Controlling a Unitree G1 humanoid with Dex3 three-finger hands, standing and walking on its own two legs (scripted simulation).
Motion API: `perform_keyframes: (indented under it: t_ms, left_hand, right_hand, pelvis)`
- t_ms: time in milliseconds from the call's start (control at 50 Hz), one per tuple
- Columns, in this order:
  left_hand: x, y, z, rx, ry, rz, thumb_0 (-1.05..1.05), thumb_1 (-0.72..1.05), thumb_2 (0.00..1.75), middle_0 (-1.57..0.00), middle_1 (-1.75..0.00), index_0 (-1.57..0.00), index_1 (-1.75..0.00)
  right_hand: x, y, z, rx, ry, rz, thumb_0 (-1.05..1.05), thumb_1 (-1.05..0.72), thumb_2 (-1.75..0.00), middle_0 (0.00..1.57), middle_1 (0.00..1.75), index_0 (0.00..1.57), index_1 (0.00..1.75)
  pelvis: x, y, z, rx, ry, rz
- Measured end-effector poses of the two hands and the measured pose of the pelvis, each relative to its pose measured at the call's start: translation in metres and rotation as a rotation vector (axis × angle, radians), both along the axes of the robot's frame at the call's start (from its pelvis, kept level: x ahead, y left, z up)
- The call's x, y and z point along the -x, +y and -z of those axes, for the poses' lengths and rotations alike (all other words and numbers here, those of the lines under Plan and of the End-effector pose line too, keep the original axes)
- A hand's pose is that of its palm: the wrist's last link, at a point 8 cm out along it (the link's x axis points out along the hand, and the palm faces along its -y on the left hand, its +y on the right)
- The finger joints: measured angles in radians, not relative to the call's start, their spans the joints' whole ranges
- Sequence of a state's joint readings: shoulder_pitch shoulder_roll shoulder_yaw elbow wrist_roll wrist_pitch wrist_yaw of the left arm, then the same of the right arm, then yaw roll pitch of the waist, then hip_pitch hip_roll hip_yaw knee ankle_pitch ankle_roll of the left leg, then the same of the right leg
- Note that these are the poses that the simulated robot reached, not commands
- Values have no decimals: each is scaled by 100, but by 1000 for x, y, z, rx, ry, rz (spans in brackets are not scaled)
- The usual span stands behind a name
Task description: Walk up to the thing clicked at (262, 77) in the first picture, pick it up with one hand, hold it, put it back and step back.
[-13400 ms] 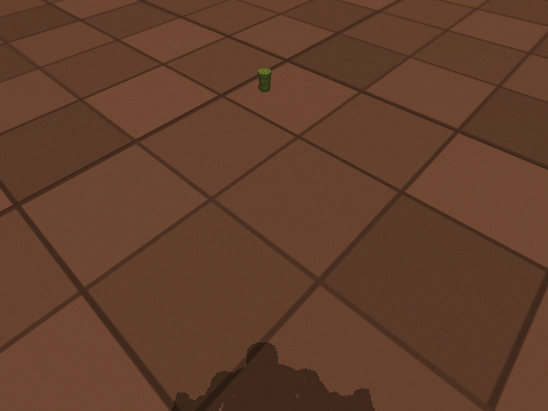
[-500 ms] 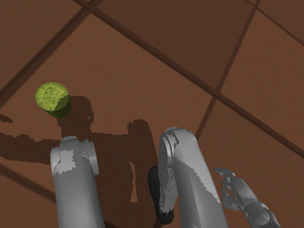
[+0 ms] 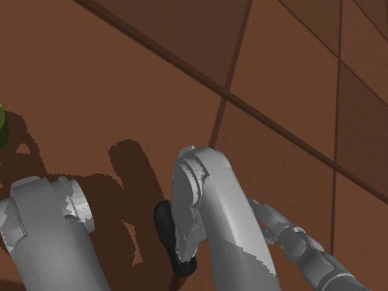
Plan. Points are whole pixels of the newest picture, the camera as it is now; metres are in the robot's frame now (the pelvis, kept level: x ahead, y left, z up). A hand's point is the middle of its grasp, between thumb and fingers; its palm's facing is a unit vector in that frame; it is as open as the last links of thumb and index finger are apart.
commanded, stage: close in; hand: left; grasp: from the side
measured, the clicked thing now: out of the picture +0.44 +0.28 -0.22
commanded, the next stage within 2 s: rest palm in 0.38 s
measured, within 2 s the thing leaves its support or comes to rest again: leaves its support in 1.78 s
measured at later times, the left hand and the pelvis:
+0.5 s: hand out of the picture +0.42 +0.28 -0.17, palm faces +0.27 -0.96 +0.05, open 17.3 cm; pelvis -0.01 +0.01 -0.01, yaw -2 degrees
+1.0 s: hand out of the picture +0.43 +0.28 -0.18, palm faces +0.30 -0.96 +0.00, open 12.2 cm; pelvis -0.01 +0.01 -0.01, yaw -3 degrees
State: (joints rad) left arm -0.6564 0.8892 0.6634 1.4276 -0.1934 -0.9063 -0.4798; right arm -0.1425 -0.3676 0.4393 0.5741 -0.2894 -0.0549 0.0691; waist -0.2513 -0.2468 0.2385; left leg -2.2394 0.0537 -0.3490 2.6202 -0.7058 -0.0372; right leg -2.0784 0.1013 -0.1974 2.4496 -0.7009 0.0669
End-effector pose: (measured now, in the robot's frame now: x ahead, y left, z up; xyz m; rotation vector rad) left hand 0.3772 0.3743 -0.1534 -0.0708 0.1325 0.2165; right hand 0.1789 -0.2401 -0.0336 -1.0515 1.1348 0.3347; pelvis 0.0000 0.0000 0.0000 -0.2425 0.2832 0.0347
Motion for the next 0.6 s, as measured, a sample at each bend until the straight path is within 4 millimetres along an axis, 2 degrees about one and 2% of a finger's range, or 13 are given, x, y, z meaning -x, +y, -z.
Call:
perform_keyframes:
  t_ms: [80, 160, 300, 500, 600]
  left_hand:
    - [0, -15, 10, 15, -26, -51, -2, -61, 2, -7, -8, -7, -8]
    - [2, -18, 13, -7, -48, -100, -2, -59, 3, -6, -8, -6, -7]
    - [1, -21, 10, -82, -42, -38, -2, -51, 5, -5, -7, -5, -6]
    - [-7, -48, 19, -22, -64, -55, -2, -49, 7, -3, -7, -4, -5]
    - [-6, -46, 24, -49, -67, -72, -2, -42, 11, -4, -7, -5, -6]
  right_hand:
    - [2, 2, -1, 15, 3, -32, 0, -93, -91, 21, 30, 21, 30]
    - [8, 1, -2, 39, 14, -51, 0, -93, -91, 21, 30, 21, 30]
    - [24, -3, -2, 67, 54, -50, 0, -93, -91, 21, 30, 21, 30]
    - [36, 3, -11, 87, 71, -41, 0, -92, -91, 21, 30, 21, 30]
    - [37, 4, -14, 108, 88, -51, 0, -91, -91, 21, 30, 21, 30]
  pelvis:
    - [3, 0, 5, 6, -38, 8]
    - [7, -1, 8, 10, -70, 12]
    - [11, 2, 11, 20, -89, 15]
    - [12, 6, 10, 45, -108, 25]
    - [13, 7, 10, 54, -117, 29]
